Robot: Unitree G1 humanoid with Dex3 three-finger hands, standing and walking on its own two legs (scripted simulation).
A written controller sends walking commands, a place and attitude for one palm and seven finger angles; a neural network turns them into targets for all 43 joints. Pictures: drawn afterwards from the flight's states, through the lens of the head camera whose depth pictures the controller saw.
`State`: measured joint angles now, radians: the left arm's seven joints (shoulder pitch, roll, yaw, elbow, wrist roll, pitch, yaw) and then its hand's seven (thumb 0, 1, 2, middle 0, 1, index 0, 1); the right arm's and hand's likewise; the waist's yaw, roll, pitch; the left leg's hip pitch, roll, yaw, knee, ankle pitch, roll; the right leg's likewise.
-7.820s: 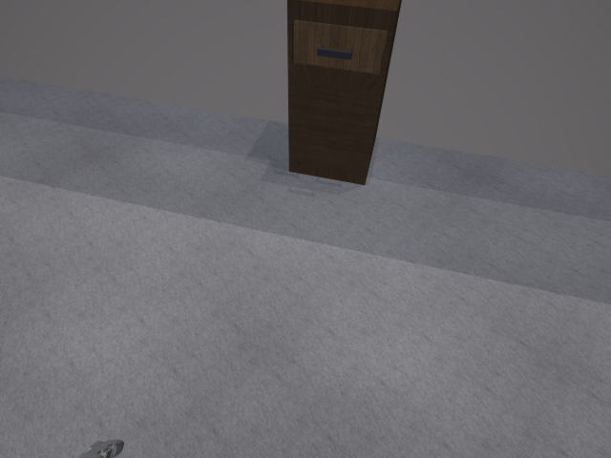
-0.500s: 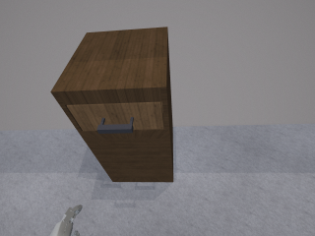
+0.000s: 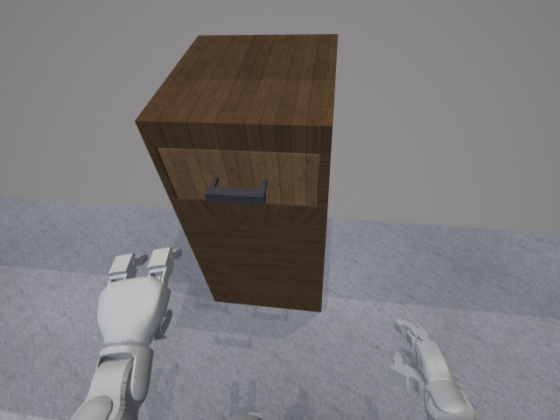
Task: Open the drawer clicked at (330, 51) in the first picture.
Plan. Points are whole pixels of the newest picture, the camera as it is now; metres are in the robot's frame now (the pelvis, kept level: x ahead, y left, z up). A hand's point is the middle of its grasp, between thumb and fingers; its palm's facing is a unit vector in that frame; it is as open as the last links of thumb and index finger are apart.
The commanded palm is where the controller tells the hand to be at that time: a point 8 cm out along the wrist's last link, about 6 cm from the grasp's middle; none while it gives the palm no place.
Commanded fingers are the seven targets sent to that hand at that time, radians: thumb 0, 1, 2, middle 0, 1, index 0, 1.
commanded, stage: raise the hand with hooked fingers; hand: left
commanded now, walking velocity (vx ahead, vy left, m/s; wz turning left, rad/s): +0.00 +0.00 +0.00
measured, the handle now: (237, 188) +0.59 +0.19 -0.06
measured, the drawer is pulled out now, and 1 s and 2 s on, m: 0.00 0.00 0.00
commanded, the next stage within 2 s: move the hooked fingers above the handle in 1.22 s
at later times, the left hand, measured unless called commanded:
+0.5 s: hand (143, 258) +0.31 +0.25 +0.07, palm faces +0.10 -0.10 -0.99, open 13.0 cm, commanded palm +0.28 +0.25 +0.13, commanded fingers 0.00 -0.50 0.30 -0.30 -1.20 -0.30 -1.20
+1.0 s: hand (143, 217) +0.35 +0.26 +0.11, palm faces -0.03 -0.10 -0.99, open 13.9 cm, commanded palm +0.33 +0.26 +0.17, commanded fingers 0.00 -0.50 0.30 -0.30 -1.20 -0.30 -1.20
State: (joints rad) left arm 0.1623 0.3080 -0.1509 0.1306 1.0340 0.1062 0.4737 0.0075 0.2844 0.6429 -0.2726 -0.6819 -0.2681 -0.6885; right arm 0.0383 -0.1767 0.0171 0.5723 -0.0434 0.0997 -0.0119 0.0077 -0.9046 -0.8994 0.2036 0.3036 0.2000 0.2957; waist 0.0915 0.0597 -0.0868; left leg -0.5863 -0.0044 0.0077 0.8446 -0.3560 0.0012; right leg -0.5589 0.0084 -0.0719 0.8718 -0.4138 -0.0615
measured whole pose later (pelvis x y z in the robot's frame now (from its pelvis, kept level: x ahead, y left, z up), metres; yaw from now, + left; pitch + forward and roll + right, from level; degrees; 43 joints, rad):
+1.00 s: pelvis +0.04 +0.02 +0.04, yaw -1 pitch +3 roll +0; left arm -0.10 0.45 -0.07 0.11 0.93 0.05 0.04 0.00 -0.49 0.30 -0.32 -1.20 -0.31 -1.20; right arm 0.12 -0.25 0.01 0.62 0.00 0.14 -0.02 0.01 -0.90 -0.90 0.21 0.30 0.20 0.30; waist 0.07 0.08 -0.01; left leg -0.28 -0.02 0.03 0.48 -0.25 0.03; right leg -0.25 0.00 -0.04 0.49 -0.29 -0.02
